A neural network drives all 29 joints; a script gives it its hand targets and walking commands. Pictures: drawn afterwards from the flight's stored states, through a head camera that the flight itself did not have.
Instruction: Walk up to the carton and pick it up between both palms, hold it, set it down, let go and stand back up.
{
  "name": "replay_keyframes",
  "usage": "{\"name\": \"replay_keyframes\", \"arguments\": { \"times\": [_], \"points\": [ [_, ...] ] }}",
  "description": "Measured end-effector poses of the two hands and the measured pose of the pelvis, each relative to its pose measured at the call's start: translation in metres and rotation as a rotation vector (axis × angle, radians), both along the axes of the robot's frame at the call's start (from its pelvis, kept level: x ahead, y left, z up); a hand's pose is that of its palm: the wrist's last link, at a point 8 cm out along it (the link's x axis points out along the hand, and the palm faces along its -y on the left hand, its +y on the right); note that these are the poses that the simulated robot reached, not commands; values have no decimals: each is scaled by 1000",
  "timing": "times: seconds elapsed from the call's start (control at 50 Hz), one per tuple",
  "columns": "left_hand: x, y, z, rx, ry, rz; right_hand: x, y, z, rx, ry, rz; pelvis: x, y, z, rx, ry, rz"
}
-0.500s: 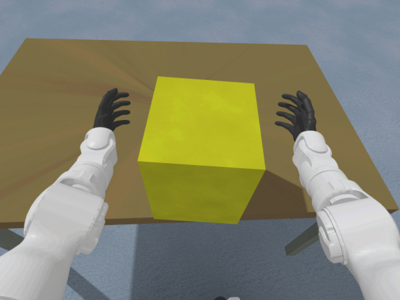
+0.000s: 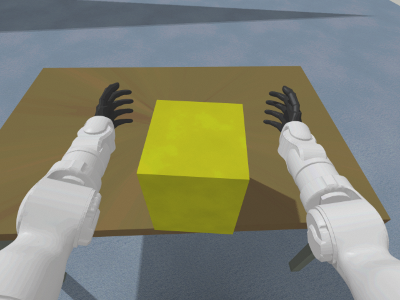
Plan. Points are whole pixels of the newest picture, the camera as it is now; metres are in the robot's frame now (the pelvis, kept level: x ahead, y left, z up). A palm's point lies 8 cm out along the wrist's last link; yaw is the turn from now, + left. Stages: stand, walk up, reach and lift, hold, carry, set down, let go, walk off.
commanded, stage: set down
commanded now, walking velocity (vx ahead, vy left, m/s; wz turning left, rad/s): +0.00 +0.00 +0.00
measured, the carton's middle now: (196, 169) +0.42 -0.02 -0.01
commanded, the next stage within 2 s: none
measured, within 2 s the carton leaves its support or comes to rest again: neither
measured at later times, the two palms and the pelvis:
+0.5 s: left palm (95, 158) +0.41 +0.19 +0.07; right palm (284, 159) +0.38 -0.20 +0.07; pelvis +0.02 +0.02 +0.01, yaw -1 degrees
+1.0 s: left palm (96, 201) +0.34 +0.19 +0.02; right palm (288, 202) +0.31 -0.20 +0.02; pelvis +0.03 +0.01 +0.01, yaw +0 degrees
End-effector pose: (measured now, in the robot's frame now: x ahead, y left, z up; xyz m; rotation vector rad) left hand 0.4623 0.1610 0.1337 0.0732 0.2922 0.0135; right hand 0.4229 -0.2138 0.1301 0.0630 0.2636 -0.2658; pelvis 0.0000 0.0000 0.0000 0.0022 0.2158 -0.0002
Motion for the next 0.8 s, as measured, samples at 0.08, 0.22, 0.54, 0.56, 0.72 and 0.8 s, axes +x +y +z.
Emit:
{"name": "replay_keyframes", "arguments": {
  "times": [0.08, 0.22, 0.54, 0.56, 0.72, 0.8],
  "points": [
    [2, 1, 4, -5, -2, -12, 1, 4, 2, 4, -5, 0, 2, 2, 2, -2, -12, -3],
    [-9, -2, -4, -14, -5, -64, -8, 10, -4, -14, -21, 13, 9, 7, 8, -12, -84, -7],
    [-53, 31, -59, -17, 20, 1, -49, 10, -63, -5, 9, 13, 21, 18, 10, -22, -151, -10],
    [-55, 31, -59, -17, 15, -4, -51, 10, -64, -7, 6, 14, 22, 18, 10, -23, -156, -10],
    [-75, 28, -72, -23, 26, -33, -72, 10, -74, -33, -14, 26, 28, 17, 12, -28, -209, -1],
    [-88, 27, -85, -27, 36, -31, -84, 9, -82, -41, -10, 30, 29, 15, 12, -26, -221, -2]
  ]
}}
